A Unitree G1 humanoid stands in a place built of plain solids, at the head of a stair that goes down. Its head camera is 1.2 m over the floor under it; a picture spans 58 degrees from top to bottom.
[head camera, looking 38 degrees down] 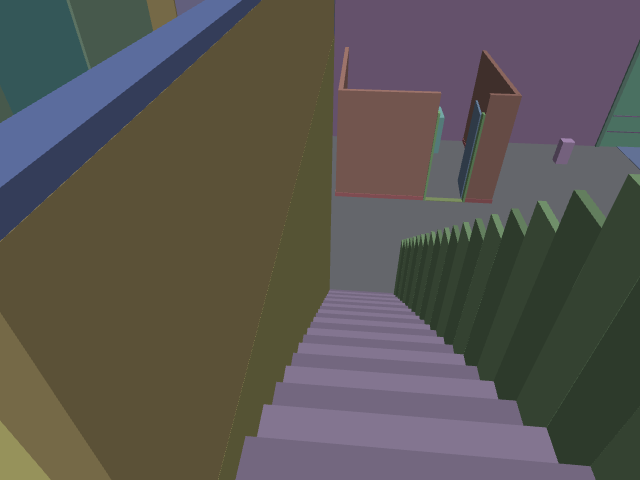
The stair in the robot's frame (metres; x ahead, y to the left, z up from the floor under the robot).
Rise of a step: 0.20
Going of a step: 0.23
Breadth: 1.10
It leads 5 degrees to the right of straight ahead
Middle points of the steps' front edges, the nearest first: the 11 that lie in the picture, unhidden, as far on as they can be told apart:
0.68 -0.30 -0.19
0.92 -0.32 -0.39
1.15 -0.34 -0.58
1.38 -0.36 -0.78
1.62 -0.38 -0.97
1.85 -0.40 -1.17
2.08 -0.43 -1.36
2.32 -0.45 -1.56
2.55 -0.47 -1.75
2.78 -0.49 -1.95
3.02 -0.51 -2.14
